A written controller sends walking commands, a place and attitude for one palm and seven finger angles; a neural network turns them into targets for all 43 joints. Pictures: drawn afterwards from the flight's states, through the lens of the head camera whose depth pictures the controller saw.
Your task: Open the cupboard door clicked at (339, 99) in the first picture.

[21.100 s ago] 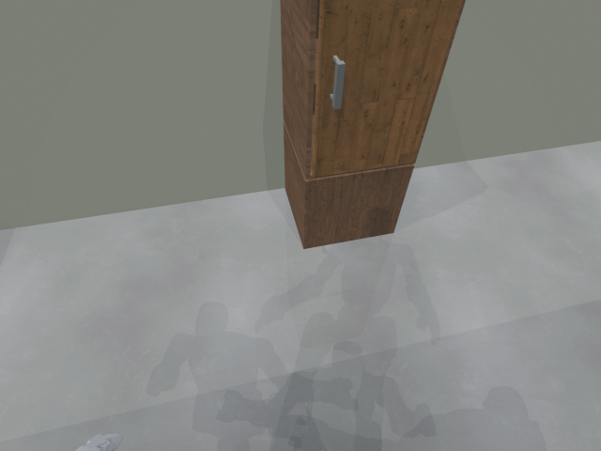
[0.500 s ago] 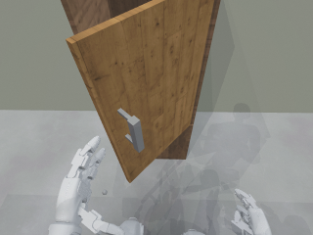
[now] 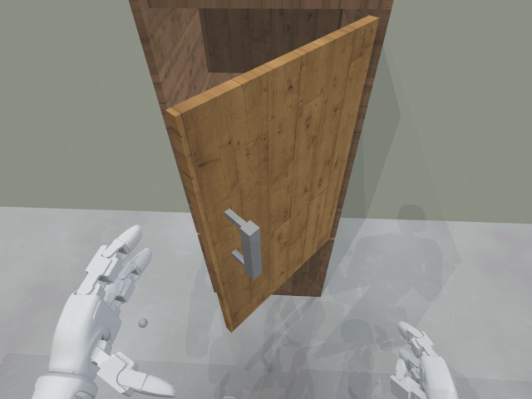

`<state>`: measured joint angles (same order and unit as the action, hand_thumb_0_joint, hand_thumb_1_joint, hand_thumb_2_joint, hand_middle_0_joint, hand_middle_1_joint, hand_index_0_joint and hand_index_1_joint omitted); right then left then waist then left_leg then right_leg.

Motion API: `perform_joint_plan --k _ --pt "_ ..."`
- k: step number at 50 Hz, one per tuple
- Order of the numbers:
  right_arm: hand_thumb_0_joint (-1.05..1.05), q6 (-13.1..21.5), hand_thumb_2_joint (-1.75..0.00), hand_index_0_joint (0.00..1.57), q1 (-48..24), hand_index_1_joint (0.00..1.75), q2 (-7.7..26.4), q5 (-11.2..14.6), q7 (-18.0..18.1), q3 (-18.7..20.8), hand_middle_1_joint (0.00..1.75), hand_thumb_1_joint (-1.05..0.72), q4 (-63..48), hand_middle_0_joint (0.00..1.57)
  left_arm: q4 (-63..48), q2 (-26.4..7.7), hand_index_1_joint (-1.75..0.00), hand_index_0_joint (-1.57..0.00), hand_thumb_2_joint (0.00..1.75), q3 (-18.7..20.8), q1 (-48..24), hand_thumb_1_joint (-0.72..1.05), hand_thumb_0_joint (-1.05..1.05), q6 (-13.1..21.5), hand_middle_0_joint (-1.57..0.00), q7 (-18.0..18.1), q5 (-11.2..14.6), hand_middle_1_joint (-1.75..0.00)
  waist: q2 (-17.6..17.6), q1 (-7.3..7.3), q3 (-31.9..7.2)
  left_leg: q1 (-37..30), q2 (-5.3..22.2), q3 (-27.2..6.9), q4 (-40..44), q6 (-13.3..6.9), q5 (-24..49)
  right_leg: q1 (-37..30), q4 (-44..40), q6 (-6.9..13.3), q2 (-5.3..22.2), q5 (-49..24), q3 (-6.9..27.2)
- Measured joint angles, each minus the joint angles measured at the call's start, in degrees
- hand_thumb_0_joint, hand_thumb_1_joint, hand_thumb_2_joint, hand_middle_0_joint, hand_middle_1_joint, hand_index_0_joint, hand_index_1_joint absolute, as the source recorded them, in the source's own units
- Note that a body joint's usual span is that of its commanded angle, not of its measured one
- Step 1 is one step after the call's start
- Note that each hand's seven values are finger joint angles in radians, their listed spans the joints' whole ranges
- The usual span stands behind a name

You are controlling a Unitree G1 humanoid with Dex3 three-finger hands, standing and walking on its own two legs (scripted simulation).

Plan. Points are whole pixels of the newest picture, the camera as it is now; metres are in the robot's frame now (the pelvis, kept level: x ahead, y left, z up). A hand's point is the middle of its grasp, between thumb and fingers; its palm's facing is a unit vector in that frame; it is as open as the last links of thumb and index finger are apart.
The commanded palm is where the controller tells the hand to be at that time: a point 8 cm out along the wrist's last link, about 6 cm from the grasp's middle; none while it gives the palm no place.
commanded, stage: draw the hand back to the body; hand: left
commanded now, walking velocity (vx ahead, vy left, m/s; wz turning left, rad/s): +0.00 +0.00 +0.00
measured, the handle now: (243, 244) +0.34 +0.07 +0.05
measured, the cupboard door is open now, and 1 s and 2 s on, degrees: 48 48 48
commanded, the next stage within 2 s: step back with the hand held close in 1.06 s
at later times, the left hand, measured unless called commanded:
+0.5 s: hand (48, 273) +0.21 +0.26 +0.17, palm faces +0.33 -0.87 -0.37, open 11.2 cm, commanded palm +0.17 +0.30 +0.20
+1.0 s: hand (19, 256) +0.21 +0.27 +0.20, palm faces +0.42 -0.83 -0.38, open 7.5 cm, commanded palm +0.17 +0.31 +0.22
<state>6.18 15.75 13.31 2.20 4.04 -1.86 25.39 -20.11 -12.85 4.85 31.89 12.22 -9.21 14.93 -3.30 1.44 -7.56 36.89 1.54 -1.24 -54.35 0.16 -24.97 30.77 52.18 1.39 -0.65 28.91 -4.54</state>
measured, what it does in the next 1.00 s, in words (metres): rises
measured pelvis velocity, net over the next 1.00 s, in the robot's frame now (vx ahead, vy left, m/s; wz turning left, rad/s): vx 0.01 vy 0.02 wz -0.04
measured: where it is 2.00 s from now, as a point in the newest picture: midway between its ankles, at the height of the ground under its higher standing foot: outside the picture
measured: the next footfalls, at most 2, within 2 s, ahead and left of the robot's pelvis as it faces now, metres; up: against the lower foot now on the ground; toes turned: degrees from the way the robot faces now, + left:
none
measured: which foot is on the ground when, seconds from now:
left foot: down 0.00-1.00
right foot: down 0.00-1.00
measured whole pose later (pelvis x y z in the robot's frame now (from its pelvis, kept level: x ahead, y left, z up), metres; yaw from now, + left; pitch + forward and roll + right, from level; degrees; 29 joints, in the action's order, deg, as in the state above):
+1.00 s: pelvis +0.01 +0.02 +0.06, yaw -2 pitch -4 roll -1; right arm 5.7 11.1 12.7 -0.5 4.6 -1.6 36.3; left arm -22.7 -18.9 18.2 26.6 3.6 6.6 3.5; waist -2.7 4.2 1.1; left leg 7.5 0.4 2.6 -24.2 -1.1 -12.9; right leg 2.5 21.3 -0.1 0.0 14.9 -0.9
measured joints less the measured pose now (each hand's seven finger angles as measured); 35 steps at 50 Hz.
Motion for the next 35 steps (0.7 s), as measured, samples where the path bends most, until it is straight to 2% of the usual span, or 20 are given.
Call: perform_joint_plan --k 2,4,6,9,17,25,35 --pt "0.01 -0.3 -0.90 0.20 -0.1 0.30 -0.3 -0.4 0.8 -0.1 0.30 -0.90 0.3 0.20 -1.6 -1.8 -0.30 -0.16 0.33 -0.1 -0.1 -0.44 -0.02 -2.3 -0.16 3.3 -3.9 -0.30 0.4 0.84 0.1 -1.5 0.1 0.4 1.3 -0.1 0.4 -1.3 -1.3 -0.1 0.0 -0.5 0.4" --pt "0.01 -0.9 -0.90 0.20 -0.5 0.30 -0.7 -0.7 1.5 -0.4 0.30 -0.90 0.8 0.20 -3.2 -3.0 -0.30 -0.16 0.35 -0.2 0.5 -0.39 -0.02 -4.9 -0.16 7.3 -7.2 -0.30 0.4 1.03 0.6 -3.8 0.1 0.8 3.4 -0.2 1.1 -3.5 -3.5 -0.3 -0.1 -1.5 0.8" --pt "0.01 -1.3 -0.90 0.20 -0.7 0.30 -0.9 -1.0 1.9 -0.7 0.30 -0.90 1.1 0.20 -4.4 -3.6 -0.30 -0.16 0.37 -0.3 1.4 -0.34 -0.02 -6.9 -0.16 10.2 -9.4 -0.30 0.2 1.04 1.1 -6.1 0.0 1.2 5.6 -0.5 2.0 -5.8 -6.0 -0.6 0.0 -2.6 1.2" --pt "0.01 -1.8 -0.90 0.20 -1.0 0.30 -1.0 -1.2 2.4 -1.2 0.30 -0.90 1.8 0.20 -4.7 -4.0 -0.30 -0.17 0.41 -0.2 1.8 -0.25 -0.02 -8.7 -0.16 13.0 -11.1 -0.30 0.1 1.14 2.1 -9.5 -0.3 1.7 9.0 -0.9 3.3 -9.1 -9.5 -0.9 0.2 -4.3 1.6" --pt "0.01 -1.1 -0.90 0.20 -1.7 0.30 -1.0 -1.7 2.6 -2.1 0.30 -0.90 5.0 0.20 -3.4 -5.0 -0.30 -0.18 0.52 3.2 -0.4 0.01 -0.01 -10.2 -0.18 16.0 -12.3 -0.30 0.2 1.55 4.9 -17.7 -1.1 2.7 17.0 -1.6 6.4 -17.2 -18.0 -1.8 0.8 -7.9 2.5" --pt "0.01 -0.5 -0.90 0.20 -3.0 0.30 -0.9 -2.2 1.7 -1.7 0.30 -0.90 7.8 0.20 -3.5 -5.8 -0.30 -0.19 0.64 7.5 -2.2 0.29 -0.01 -9.8 -0.19 16.3 -12.1 -0.30 0.7 2.06 6.5 -23.9 -1.7 3.7 23.5 -2.1 8.8 -23.1 -24.5 -2.3 1.3 -10.7 3.5" --pt "0.01 -0.3 -0.90 0.20 -4.4 0.30 -0.6 -2.4 0.8 -0.6 0.30 -0.90 9.5 0.20 -3.8 -7.4 -0.30 -0.20 0.79 13.6 -5.5 0.63 0.00 -9.1 -0.20 16.4 -11.6 -0.30 0.9 2.84 7.7 -27.7 -1.8 4.2 27.8 -2.1 10.6 -26.7 -28.9 -2.4 1.4 -12.8 3.9"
